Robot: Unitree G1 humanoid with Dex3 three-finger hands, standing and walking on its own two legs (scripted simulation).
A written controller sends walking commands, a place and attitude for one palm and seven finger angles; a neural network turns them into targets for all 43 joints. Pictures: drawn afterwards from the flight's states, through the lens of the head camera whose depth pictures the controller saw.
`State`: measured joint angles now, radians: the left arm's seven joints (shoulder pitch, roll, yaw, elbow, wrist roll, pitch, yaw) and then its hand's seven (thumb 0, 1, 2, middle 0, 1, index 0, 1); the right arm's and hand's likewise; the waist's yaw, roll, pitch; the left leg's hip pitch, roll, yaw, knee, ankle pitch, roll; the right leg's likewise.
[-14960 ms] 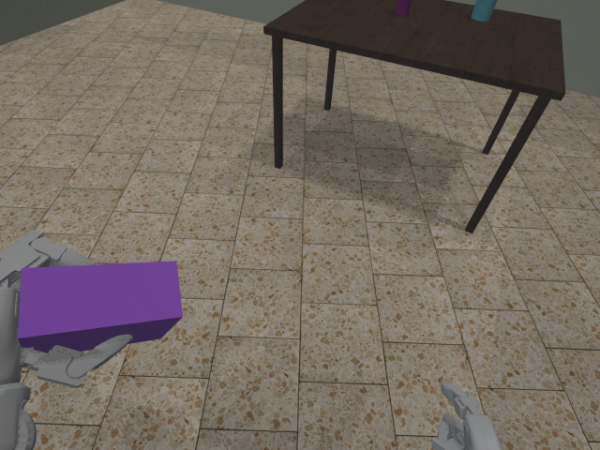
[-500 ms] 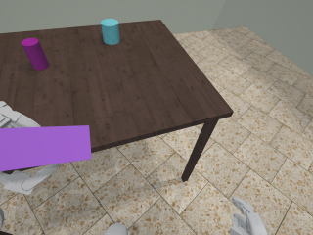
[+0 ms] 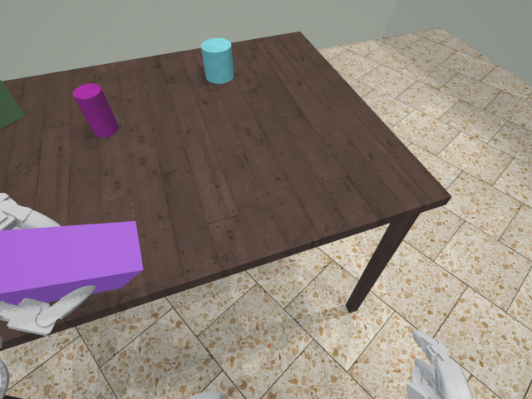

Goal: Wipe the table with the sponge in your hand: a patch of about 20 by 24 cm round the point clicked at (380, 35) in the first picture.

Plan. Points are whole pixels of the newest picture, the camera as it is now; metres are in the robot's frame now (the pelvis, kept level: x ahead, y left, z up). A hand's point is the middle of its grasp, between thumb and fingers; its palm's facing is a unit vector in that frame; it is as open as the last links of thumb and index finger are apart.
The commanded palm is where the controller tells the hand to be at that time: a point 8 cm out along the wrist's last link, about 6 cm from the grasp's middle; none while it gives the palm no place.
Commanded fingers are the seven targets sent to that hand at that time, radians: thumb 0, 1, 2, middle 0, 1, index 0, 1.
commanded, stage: shuffle to correct the standing spot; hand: left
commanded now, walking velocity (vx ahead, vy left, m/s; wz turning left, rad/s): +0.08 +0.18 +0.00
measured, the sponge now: (90, 262) +0.24 +0.23 +0.13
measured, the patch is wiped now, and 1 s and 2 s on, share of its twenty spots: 0.00 0.00 0.00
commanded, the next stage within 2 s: come to a stop and stand still in 0.24 s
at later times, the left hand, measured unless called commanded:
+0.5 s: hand out of the picture +0.23 +0.31 +0.16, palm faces +0.44 -0.83 -0.34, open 9.7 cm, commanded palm +0.17 +0.35 +0.19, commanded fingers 0.00 0.10 1.30 -1.20 -1.60 -1.20 -1.60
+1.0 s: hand out of the picture +0.23 +0.38 +0.21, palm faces +0.53 -0.77 -0.37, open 9.7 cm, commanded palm +0.15 +0.36 +0.19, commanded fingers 0.00 0.10 1.30 -1.20 -1.60 -1.20 -1.60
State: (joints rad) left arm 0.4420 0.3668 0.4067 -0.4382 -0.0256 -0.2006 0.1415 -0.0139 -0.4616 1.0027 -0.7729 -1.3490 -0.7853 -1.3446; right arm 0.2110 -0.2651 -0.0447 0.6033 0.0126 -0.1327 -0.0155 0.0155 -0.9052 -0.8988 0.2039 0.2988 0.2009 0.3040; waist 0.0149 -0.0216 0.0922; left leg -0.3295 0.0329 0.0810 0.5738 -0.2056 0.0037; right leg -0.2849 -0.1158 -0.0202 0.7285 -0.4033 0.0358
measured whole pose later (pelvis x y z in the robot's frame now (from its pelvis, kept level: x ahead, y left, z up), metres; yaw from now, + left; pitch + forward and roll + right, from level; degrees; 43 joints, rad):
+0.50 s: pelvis +0.01 +0.07 +0.01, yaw +0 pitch -2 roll +1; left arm 0.39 0.27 0.31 -0.40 -0.02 -0.15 0.15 -0.01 -0.46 1.01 -0.77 -1.35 -0.79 -1.34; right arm 0.24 -0.26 -0.01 0.63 0.00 -0.14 -0.04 0.02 -0.90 -0.90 0.21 0.30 0.20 0.30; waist 0.04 0.01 0.06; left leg -0.26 0.06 0.03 0.52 -0.20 0.01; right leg -0.27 -0.07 -0.06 0.61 -0.31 0.02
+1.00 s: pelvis -0.02 +0.08 +0.01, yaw +0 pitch -1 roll -1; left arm 0.16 0.48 0.44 -0.31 -0.03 -0.21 0.12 -0.02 -0.46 1.01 -0.77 -1.35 -0.79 -1.34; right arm 0.21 -0.23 0.06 0.62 0.00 -0.18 -0.02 0.02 -0.90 -0.90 0.21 0.30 0.20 0.30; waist 0.08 -0.04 0.07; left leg -0.32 0.07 -0.02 0.55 -0.22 -0.01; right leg -0.26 0.02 -0.04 0.49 -0.21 -0.01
